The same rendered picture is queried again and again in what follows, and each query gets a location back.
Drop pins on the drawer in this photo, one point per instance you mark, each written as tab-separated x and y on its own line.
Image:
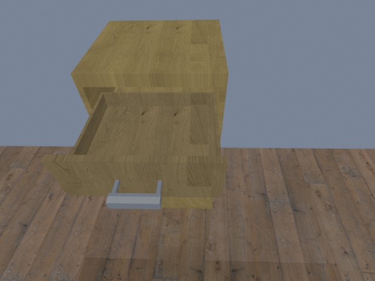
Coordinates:
142	137

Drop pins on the cabinet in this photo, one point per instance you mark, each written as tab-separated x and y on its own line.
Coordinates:
156	56

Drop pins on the handle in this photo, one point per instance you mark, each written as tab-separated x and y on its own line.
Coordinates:
134	200

